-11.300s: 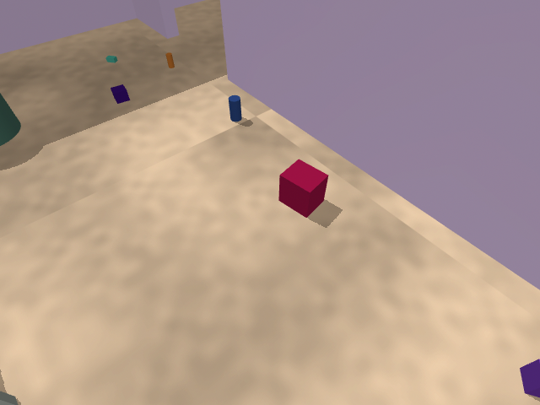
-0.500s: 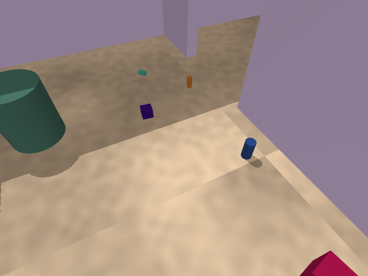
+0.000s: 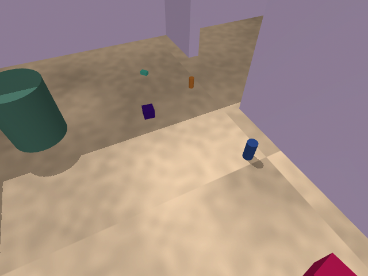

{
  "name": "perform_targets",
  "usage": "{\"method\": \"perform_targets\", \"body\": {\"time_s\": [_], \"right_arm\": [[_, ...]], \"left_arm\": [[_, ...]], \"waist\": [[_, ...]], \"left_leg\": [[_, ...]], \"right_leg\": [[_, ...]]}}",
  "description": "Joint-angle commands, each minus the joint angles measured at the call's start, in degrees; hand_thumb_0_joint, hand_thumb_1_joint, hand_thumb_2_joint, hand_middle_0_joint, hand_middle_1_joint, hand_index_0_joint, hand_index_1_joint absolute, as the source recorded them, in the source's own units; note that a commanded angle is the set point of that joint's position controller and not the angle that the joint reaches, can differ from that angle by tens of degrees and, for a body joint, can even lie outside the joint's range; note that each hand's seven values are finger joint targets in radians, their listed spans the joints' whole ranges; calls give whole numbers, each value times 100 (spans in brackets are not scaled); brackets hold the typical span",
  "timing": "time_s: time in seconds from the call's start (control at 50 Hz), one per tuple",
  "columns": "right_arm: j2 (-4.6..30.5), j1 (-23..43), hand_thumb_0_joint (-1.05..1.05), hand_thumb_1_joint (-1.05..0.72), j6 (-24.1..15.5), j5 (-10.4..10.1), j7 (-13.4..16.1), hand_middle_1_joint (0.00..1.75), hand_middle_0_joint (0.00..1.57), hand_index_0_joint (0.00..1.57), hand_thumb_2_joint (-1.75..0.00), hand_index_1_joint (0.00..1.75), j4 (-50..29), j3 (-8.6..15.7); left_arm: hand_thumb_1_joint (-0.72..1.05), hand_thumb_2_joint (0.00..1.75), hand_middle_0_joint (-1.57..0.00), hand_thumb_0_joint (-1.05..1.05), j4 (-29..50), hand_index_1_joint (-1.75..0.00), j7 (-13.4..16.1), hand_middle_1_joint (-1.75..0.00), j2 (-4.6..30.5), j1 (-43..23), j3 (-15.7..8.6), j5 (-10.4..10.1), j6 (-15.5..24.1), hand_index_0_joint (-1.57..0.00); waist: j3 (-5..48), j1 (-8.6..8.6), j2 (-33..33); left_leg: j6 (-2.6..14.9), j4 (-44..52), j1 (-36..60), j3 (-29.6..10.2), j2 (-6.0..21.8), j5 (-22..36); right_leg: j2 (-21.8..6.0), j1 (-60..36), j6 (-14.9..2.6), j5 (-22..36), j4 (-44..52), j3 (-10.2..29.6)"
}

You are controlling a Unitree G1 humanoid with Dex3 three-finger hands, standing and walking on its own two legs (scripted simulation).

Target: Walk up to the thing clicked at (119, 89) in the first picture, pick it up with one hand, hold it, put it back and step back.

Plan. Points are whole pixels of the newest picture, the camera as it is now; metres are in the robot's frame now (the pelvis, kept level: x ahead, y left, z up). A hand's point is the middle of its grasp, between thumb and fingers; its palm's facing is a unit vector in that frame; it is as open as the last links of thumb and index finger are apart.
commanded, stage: stand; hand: left
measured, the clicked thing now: (148, 111) +1.43 +0.23 -0.75
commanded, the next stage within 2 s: walk up in 0.12 s
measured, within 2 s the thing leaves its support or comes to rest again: neither
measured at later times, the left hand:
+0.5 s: hand out of the picture +0.12 +0.24 -0.14, palm faces +0.00 -0.89 -0.46, open 7.3 cm
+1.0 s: hand (99, 215) +0.33 +0.24 -0.17, palm faces +0.02 -0.94 -0.34, open 7.4 cm
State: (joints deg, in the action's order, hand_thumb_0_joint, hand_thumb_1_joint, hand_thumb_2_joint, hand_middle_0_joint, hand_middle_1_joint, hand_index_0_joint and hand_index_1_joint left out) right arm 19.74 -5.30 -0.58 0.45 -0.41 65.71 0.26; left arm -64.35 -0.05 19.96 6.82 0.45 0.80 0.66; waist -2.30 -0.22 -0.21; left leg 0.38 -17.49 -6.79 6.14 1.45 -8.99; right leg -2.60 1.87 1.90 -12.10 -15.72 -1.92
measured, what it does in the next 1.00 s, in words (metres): walks ahead: right foot, then left foot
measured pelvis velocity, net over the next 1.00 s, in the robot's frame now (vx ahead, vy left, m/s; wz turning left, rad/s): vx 0.29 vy -0.03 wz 0.05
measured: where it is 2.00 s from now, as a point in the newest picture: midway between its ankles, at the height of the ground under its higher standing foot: (182, 188)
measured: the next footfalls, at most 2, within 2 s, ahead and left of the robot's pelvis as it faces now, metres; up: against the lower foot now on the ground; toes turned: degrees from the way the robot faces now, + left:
right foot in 0.40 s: +0.13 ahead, -0.18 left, +0.00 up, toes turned -7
left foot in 0.84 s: +0.37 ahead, +0.09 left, +0.00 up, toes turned +7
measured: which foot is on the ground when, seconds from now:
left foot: down 0.00-0.42, up 0.44-0.82, down 0.84-1.00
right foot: down 0.00-0.16, up 0.18-0.38, down 0.40-0.86, up 0.88-1.00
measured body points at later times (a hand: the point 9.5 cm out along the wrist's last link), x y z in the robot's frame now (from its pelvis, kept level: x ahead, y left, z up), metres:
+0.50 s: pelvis +0.07 -0.06 -0.02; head +0.06 -0.09 +0.43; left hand +0.12 +0.28 -0.11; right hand +0.11 -0.40 -0.16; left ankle +0.02 +0.09 -0.70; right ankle +0.09 -0.18 -0.75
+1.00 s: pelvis +0.29 -0.03 -0.02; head +0.32 -0.01 +0.43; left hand +0.33 +0.29 -0.15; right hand +0.42 -0.33 -0.12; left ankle +0.33 +0.09 -0.75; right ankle +0.23 -0.19 -0.66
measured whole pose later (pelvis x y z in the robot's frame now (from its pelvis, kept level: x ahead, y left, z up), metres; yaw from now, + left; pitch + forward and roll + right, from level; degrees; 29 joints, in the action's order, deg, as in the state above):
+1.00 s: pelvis +0.29 -0.03 -0.02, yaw +3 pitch -2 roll +0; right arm 21.2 -11.6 -3.7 -0.2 -3.5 48.3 3.5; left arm -52.0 -2.1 24.2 15.8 -1.9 -0.6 3.1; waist -6.1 0.8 -2.0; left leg 1.4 -32.8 -16.7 3.4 1.7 -13.9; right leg -2.3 21.4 -2.2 -22.9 -66.5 2.4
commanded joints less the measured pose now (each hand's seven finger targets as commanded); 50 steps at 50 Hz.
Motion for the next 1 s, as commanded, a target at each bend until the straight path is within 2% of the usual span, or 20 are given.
{"method": "perform_targets", "body": {"time_s": [0.0,0.08,0.1,0.14,0.18,0.32,0.36,0.38,0.4,0.42,0.46,0.52,0.64,0.72,0.8,0.82,0.84,0.86,0.9,0.98], "right_arm": [[1262,207,0,-90,-144,14,71,30,20,20,-90,30,-305,232],[1247,210,0,-90,-141,16,75,30,20,20,-90,30,-311,225],[1793,-260,0,-90,-224,103,-71,30,20,20,-90,30,-672,612],[2033,-667,0,-90,-223,131,-128,30,20,20,-90,30,-583,830],[2138,-700,0,-90,-298,138,-150,30,20,20,-90,30,-781,923],[1961,114,0,-90,-288,232,-291,30,20,20,-90,30,-1398,906],[1747,412,0,-90,-210,250,-293,30,20,20,-90,30,-1512,843],[1355,356,0,-90,-174,283,-281,30,20,20,-90,30,-1584,721],[941,436,0,-90,-161,197,-291,30,20,20,-90,30,-1770,551],[1314,388,0,-90,-130,104,-261,30,20,20,-90,30,-1802,642],[1824,-284,0,-90,-175,22,-275,30,20,20,-90,30,-1372,778],[1713,-886,0,-90,-153,15,-362,30,20,20,-90,30,-1131,754],[1558,-351,0,-90,-148,77,-502,30,20,20,-90,30,-1559,714],[1363,242,0,-90,-218,120,-543,30,20,20,-90,30,-1879,646],[1481,-869,0,-90,-291,170,-445,30,20,20,-90,30,-1645,786],[1840,-1858,0,-90,-324,238,-372,30,20,20,-90,30,-1392,950],[2468,-2216,0,-90,-350,226,-277,30,20,20,-90,30,-1525,1168],[2544,-2261,0,-90,-374,-17,-270,30,20,20,-90,30,-1647,1154],[2212,-1491,0,-90,-360,-131,-172,30,20,20,-90,30,-1892,982],[1828,-986,0,-90,-465,-32,-146,30,20,20,-90,30,-2060,761]], "left_arm": [[90,90,-20,0,314,-30,72,-30,1199,-162,-248,-16,96,-20],[90,90,-20,0,313,-30,78,-30,1215,-181,-253,-15,95,-20],[90,90,-20,0,702,-30,-98,-30,1799,14,-573,88,177,-20],[90,90,-20,0,910,-30,-209,-30,1520,-598,-573,178,155,-20],[90,90,-20,0,1157,-30,-287,-30,1530,-758,-610,166,178,-20],[90,90,-20,0,1007,-30,-503,-30,1519,513,-750,101,208,-20],[90,90,-20,0,679,-30,-424,-30,1641,1544,-856,101,248,-20],[90,90,-20,0,502,-30,-332,-30,1966,2282,-998,135,293,-20],[90,90,-20,0,623,-30,-225,-30,2549,2624,-1159,180,331,-20],[90,90,-20,0,1037,-30,-195,-30,2623,1634,-1023,170,380,-20],[90,90,-20,0,1349,-30,-177,-30,2338,599,-915,49,454,-20],[90,90,-20,0,1425,-30,-152,-30,1952,450,-825,6,525,-20],[90,90,-20,0,1511,-30,-123,-30,2028,803,-937,27,600,-20],[90,90,-20,0,1497,-30,-157,-30,2023,1256,-929,18,549,-20],[90,90,-20,0,1688,-30,-104,-30,1986,1026,-811,-43,461,-20],[90,90,-20,0,1744,-30,-84,-30,1671,1190,-695,-59,431,-20],[90,90,-20,0,1897,-30,-110,-30,1294,1328,-606,-193,433,-20],[90,90,-20,0,1898,-30,-62,-30,1623,1113,-674,-184,425,-20],[90,90,-20,0,1786,-30,-82,-30,1705,988,-593,-198,435,-20],[90,90,-20,0,1540,-30,-238,-30,1494,1373,-586,-123,349,-20]], "waist": [[403,-20,68],[393,-17,39],[985,-96,121],[-60,-468,878],[-560,-422,601],[-35,240,913],[176,777,105],[332,1132,-1128],[1,1363,-2488],[-512,846,-1287],[-733,161,-461],[-500,-22,-634],[-610,195,-482],[-407,450,-494],[352,-187,82],[911,-614,736],[1237,-765,2147],[1558,-792,1516],[783,-353,456],[36,15,725]], "left_leg": [[41,220,416,-706,782,1063],[40,235,380,-715,775,1034],[415,-131,721,-823,595,-2099],[951,841,825,-2059,1577,-3786],[1549,1157,407,-2853,2365,-3235],[973,534,-1008,-990,1344,-2854],[684,-880,-2073,-380,808,-3284],[483,-2570,-3213,76,306,-3582],[180,-4687,-4180,-369,-544,-3112],[58,-4971,-3728,-1561,-261,-2191],[43,-4833,-3356,-1597,164,-1199],[-97,-4268,-2525,-1352,278,-477],[-186,-2879,-2890,-1169,405,-196],[-19,-1747,-2441,-551,407,-129],[370,-1020,-384,-25,-60,58],[703,-1185,1111,-346,40,-274],[1354,-691,2244,-3095,1557,-712],[1815,16,2265,-4613,2130,-678],[1473,-110,1011,-2984,1942,-231],[1264,50,-401,-1401,1417,714]], "right_leg": [[-656,334,-249,924,289,461],[-663,325,-240,939,278,459],[-183,447,-452,-1511,-527,210],[93,2624,-333,-1768,-2173,-347],[-363,3367,-321,-1747,-3363,588],[-177,1087,-239,-727,-1940,-192],[115,-500,-233,-186,-1422,-542],[-47,-1489,-363,-1210,-1035,-41],[-1487,-927,-702,-3832,550,2761],[-2379,432,-1194,-4703,1466,4244],[-1822,664,-1072,-3710,1221,2934],[-1282,958,-962,-2112,1044,1368],[-1274,283,-1204,-1313,881,614],[-1189,-283,-1162,835,175,50],[-1014,102,-1005,2749,-1949,-438],[-686,1098,-780,2289,-3522,-623],[364,3068,-393,0,-5466,-706],[559,3372,-519,-1896,-5799,411],[11,3319,-562,-1221,-5935,917],[-314,2591,-264,-813,-4327,475]]}}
